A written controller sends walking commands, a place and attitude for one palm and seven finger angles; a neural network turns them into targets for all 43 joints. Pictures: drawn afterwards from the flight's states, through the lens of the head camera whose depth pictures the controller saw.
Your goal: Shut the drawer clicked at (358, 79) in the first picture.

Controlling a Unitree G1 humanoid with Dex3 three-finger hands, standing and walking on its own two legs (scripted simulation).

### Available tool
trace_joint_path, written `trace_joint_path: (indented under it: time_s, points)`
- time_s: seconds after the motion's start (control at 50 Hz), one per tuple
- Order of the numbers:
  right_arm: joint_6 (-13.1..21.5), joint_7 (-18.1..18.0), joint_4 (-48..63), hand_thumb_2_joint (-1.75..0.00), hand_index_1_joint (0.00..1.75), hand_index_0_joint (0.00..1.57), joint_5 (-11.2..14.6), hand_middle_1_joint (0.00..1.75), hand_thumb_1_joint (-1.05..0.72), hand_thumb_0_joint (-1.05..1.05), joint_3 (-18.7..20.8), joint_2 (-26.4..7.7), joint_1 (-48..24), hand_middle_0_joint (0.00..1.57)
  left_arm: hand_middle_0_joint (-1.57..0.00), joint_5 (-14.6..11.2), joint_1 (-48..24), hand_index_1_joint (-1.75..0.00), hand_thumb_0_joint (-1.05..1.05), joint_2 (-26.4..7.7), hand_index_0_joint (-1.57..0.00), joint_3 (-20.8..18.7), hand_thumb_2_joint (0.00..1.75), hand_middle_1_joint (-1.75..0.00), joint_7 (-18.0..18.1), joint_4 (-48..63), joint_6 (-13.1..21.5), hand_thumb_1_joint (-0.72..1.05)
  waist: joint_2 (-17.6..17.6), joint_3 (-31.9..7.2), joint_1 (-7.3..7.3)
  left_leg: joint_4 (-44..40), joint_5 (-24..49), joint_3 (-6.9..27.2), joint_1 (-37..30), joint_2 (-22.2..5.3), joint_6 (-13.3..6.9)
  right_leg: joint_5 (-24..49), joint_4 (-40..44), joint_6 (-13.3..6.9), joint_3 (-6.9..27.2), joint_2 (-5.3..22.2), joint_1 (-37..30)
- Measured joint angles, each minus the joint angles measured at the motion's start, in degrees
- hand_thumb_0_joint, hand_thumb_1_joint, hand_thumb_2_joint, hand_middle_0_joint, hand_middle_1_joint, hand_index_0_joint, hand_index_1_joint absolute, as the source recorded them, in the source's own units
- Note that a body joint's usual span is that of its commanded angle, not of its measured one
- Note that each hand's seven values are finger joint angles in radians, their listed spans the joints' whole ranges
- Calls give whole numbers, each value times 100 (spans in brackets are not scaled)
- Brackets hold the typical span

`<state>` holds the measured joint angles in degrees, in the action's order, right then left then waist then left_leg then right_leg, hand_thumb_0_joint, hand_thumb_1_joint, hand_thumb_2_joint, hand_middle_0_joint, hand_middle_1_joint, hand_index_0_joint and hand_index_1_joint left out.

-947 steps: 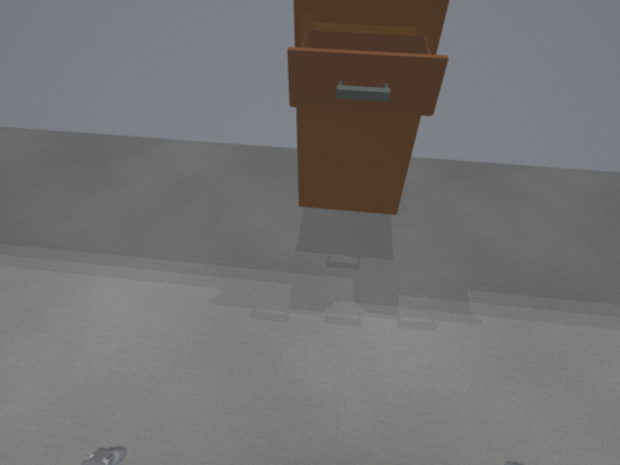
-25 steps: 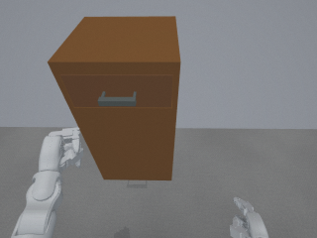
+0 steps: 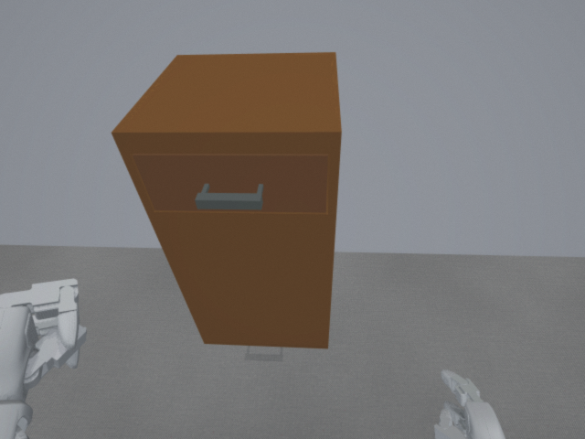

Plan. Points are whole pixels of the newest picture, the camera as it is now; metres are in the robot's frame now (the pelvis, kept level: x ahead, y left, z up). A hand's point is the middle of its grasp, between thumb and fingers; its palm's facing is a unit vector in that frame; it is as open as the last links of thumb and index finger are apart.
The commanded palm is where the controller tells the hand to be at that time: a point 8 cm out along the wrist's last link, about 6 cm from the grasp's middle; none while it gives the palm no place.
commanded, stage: draw the hand back to the body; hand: left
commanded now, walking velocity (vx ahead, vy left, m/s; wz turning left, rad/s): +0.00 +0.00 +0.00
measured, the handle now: (231, 194) +0.60 +0.21 -0.01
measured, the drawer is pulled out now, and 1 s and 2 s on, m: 0.00 0.00 0.00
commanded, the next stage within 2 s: step back with the hand held close in 0.10 s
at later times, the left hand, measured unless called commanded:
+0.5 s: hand (100, 320) +0.20 +0.24 +0.14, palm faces +0.27 -0.85 -0.46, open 3.3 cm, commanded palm +0.13 +0.29 +0.17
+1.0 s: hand (27, 391) +0.12 +0.27 +0.14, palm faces +0.34 -0.81 -0.47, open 3.3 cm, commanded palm +0.06 +0.31 +0.17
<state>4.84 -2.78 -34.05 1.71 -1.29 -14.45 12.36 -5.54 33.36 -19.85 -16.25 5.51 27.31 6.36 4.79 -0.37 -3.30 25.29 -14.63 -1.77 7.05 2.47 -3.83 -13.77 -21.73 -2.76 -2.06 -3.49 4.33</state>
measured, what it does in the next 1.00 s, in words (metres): shifts its weight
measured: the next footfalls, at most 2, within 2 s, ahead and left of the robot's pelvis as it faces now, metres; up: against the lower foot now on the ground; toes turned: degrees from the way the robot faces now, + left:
left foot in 1.60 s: -0.10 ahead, +0.13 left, +0.00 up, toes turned +3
right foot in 1.88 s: -0.24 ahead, -0.10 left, +0.00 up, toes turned -1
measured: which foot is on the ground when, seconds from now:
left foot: down 0.00-1.00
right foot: down 0.00-1.00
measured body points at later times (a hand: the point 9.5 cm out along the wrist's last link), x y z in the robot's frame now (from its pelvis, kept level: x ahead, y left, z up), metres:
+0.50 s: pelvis -0.01 +0.01 +0.00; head +0.01 -0.01 +0.45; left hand +0.18 +0.28 +0.16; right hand +0.16 -0.24 -0.09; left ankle -0.01 +0.07 -0.74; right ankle -0.02 -0.09 -0.74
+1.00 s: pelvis -0.08 +0.03 -0.02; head -0.06 +0.04 +0.43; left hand +0.09 +0.31 +0.17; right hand +0.10 -0.21 -0.09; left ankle -0.01 +0.07 -0.74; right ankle -0.02 -0.09 -0.74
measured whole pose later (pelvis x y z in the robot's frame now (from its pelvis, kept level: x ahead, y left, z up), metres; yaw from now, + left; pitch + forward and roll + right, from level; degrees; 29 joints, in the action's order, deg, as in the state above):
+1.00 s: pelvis -0.08 +0.03 -0.02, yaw -1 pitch +0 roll -2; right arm 2.8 -3.3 -29.9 0.3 -0.6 -12.8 11.8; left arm -0.4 34.9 -20.9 -21.1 7.0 33.4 12.1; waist 0.9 2.4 -0.5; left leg 33.8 -11.8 -4.1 22.6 3.4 -6.9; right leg -11.6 -32.5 0.0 -0.6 -2.2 21.0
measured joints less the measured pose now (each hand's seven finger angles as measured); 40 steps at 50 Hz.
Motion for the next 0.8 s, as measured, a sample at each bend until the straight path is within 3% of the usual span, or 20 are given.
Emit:
trace_joint_path:
  time_s: [0.16,0.28,0.38,0.52,0.68,0.8]
  points:
    - [44,-46,-23,-90,30,20,-22,30,-90,1,-22,64,-104,20,-141,46,-227,-160,2,160,-140,92,90,-160,49,-224,-28,90,-36,74,-25,15,4,35,38,27,2,-51,-84,-6,-39,27,59]
    - [41,-24,30,-90,30,20,-43,30,-90,1,-51,93,-53,20,-141,86,-266,-160,2,36,-140,-34,90,-160,29,-22,18,89,-65,29,7,66,-62,3,67,-8,9,-76,-83,-10,-3,-8,75]
    - [-222,72,92,-89,30,20,-73,30,-90,1,22,67,-215,20,-141,120,-335,-160,2,-163,-140,-535,90,-160,52,-12,468,89,-97,71,201,77,-26,-65,290,-33,-7,13,-66,23,61,-25,308]
    - [-584,51,246,-90,30,20,-29,30,-90,1,232,-43,-238,20,-140,190,180,-160,2,-41,-140,-178,90,-160,-38,-39,320,90,-160,164,420,23,118,-193,608,44,-103,77,-222,122,168,62,742]
    - [-577,-59,359,-90,30,20,-35,30,-90,1,223,45,-80,20,-140,204,404,-160,2,-478,-140,-518,90,-159,97,653,427,89,-427,236,343,221,206,-182,933,96,-172,124,-471,181,125,127,1074]
    - [-408,-49,417,-90,30,20,-83,30,-90,1,184,105,-175,20,-140,287,296,-160,2,-355,-140,-627,90,-159,136,569,536,89,-371,192,300,386,280,-264,1136,154,-266,137,-784,243,177,198,1351]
